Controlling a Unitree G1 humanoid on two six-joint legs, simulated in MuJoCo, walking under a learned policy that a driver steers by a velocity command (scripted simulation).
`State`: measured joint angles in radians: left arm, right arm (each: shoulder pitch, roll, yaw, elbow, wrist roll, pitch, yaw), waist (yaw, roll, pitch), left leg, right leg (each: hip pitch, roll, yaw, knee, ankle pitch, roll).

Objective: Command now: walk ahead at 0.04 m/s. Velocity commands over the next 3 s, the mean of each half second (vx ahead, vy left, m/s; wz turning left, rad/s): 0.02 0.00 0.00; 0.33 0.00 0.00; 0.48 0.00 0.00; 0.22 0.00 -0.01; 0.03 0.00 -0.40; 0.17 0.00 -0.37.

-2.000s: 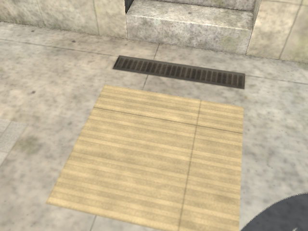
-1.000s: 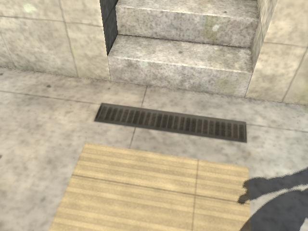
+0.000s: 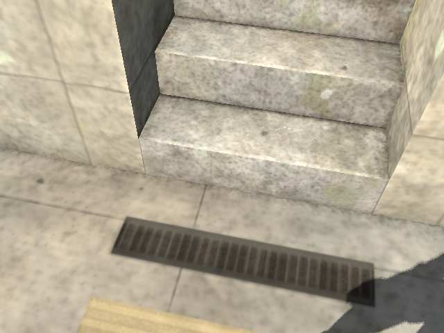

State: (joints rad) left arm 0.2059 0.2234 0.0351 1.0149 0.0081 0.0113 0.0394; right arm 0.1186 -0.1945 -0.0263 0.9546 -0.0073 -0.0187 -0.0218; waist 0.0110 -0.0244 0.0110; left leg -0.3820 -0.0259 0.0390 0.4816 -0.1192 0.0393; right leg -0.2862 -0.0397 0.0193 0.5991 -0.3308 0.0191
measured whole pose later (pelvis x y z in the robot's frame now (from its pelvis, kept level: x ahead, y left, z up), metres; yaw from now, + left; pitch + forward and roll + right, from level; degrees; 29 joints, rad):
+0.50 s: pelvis +0.04 -0.02 +0.00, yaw +1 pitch -1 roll +0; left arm 0.29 0.16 0.02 1.09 0.00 -0.02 0.03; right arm 0.16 -0.20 -0.04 1.08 0.01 0.01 -0.04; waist 0.00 0.00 0.04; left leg -0.30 0.01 0.00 0.52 -0.20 0.00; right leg -0.15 0.00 -0.03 0.51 -0.35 -0.01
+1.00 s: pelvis +0.19 +0.03 +0.02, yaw +1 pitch +1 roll +0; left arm 0.13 0.25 0.08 0.95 -0.02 -0.08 0.00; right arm 0.42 -0.17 -0.02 1.12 -0.01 -0.09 0.00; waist -0.06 -0.03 -0.01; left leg 0.00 -0.05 0.06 0.23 -0.24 0.06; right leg -0.65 -0.12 0.00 0.93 -0.10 -0.03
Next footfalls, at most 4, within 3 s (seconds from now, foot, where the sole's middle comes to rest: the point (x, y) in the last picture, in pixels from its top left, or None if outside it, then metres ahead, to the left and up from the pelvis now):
0.02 right None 0.03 -0.14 -0.77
1.24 right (270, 323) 0.53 -0.12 -0.77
1.72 left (200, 251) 0.76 0.10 -0.77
2.02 right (279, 267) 0.71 -0.16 -0.77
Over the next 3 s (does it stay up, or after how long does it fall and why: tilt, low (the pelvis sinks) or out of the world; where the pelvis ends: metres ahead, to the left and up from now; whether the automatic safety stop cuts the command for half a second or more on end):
stays up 0.70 -0.07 0.01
